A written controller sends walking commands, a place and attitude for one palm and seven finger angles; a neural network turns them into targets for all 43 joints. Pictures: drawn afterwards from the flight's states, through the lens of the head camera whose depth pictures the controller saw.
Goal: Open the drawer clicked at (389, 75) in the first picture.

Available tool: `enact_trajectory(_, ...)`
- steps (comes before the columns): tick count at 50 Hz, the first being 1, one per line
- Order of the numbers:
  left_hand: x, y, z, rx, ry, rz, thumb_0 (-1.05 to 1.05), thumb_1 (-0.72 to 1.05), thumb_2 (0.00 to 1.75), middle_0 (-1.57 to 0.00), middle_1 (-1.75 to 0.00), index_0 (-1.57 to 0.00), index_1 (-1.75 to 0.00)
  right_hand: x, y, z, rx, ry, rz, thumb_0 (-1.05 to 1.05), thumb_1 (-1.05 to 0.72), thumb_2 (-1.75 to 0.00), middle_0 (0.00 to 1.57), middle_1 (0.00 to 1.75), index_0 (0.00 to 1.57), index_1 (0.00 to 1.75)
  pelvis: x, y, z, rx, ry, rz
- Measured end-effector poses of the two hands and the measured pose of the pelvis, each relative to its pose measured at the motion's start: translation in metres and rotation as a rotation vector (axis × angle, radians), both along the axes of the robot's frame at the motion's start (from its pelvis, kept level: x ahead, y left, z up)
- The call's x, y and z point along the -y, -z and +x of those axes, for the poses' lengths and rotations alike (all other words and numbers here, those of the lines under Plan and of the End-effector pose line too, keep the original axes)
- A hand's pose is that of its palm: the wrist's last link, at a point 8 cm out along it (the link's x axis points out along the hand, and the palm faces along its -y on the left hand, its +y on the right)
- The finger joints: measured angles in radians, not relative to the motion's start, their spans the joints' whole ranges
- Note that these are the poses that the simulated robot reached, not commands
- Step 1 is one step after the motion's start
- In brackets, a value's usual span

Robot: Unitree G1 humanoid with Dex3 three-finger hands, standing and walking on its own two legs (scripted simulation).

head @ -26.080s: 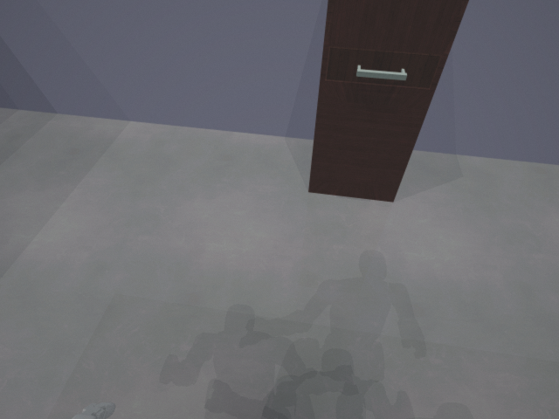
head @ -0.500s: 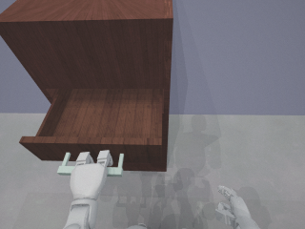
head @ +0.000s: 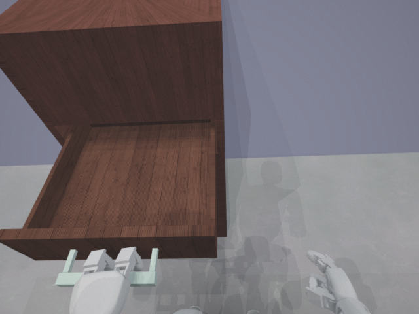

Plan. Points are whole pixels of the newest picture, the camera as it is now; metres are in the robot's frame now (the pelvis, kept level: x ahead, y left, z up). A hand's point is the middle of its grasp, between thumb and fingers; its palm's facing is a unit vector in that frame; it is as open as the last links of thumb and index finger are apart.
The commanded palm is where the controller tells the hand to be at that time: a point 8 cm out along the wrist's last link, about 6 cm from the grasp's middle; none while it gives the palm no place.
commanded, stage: pull the drawer open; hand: left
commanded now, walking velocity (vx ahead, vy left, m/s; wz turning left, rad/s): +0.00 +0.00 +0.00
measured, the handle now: (110, 267) +0.21 +0.21 -0.01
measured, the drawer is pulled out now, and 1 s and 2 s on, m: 0.28 0.30 0.30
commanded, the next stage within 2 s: open the thumb to release the handle in 0.26 s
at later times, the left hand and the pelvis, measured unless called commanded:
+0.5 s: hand (109, 306) +0.15 +0.20 -0.03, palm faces -0.04 -0.09 -0.99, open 5.7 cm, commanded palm +0.12 +0.19 +0.03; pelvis +0.00 -0.02 -0.02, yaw +2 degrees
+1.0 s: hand (108, 313) +0.14 +0.20 -0.03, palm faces -0.02 -0.10 -0.99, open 13.4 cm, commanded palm +0.11 +0.19 +0.02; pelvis -0.02 -0.03 -0.01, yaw +3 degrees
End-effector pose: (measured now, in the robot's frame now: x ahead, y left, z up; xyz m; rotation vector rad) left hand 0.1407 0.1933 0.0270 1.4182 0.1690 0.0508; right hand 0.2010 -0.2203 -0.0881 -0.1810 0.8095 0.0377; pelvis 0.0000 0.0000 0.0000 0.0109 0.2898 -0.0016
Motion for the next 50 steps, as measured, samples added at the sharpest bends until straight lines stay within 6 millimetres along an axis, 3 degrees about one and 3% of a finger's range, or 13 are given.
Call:
enact_trajectory(5,0.002,-0.001,-0.017,-0.015,-0.015,-0.007,0.04,0.73,0.77,-0.32,-1.35,-0.42,-1.35,-0.022,-0.001,0.018,0.063,-0.067,0.051,0.02,-0.91,-0.90,0.20,0.30,0.20,0.30,0.002,0.006,-0.002,-0.003,-0.005,0.006)
enact_trajectory(11,0.004,-0.002,-0.020,0.001,-0.018,-0.011,0.04,0.72,0.76,-0.31,-1.35,-0.42,-1.35,-0.035,-0.001,0.027,0.097,-0.123,0.072,0.02,-0.91,-0.90,0.20,0.30,0.20,0.30,0.007,0.012,-0.002,-0.016,-0.009,0.012)
enact_trajectory(20,0.003,-0.001,-0.020,0.007,-0.001,0.022,0.03,0.72,0.78,-0.32,-1.35,-0.42,-1.35,-0.017,0.013,0.021,0.047,-0.112,0.029,0.02,-0.90,-0.90,0.20,0.30,0.20,0.30,0.014,0.016,0.001,-0.035,-0.015,0.018)
enact_trajectory(26,-0.009,0.004,-0.012,0.016,-0.033,0.064,0.01,0.67,0.79,-0.36,-1.33,-0.41,-1.34,0.002,0.026,0.009,-0.016,-0.073,-0.014,0.02,-0.90,-0.90,0.20,0.30,0.20,0.30,0.020,0.018,-0.003,-0.041,-0.027,0.019)
enact_trajectory(32,-0.006,-0.002,-0.017,-0.005,-0.069,0.027,0.00,0.43,0.69,-0.37,-1.30,-0.40,-1.31,0.016,0.023,-0.004,-0.043,-0.028,-0.028,0.02,-0.91,-0.90,0.20,0.30,0.20,0.30,0.024,0.010,-0.005,-0.026,-0.029,0.024)
enact_trajectory(43,-0.006,-0.001,-0.023,0.017,-0.047,0.047,0.00,-0.22,0.42,-0.32,-1.23,-0.34,-1.23,0.022,0.019,-0.008,-0.017,-0.020,-0.040,0.02,-0.91,-0.90,0.20,0.30,0.20,0.30,0.029,0.011,-0.016,-0.017,-0.035,0.021)
enact_trajectory(50,-0.006,0.001,-0.024,0.042,-0.063,0.054,0.00,-0.42,0.33,-0.31,-1.21,-0.33,-1.21,0.017,0.018,-0.008,0.000,-0.023,-0.031,0.02,-0.91,-0.90,0.20,0.30,0.20,0.30,0.028,0.011,-0.022,-0.009,-0.041,0.019)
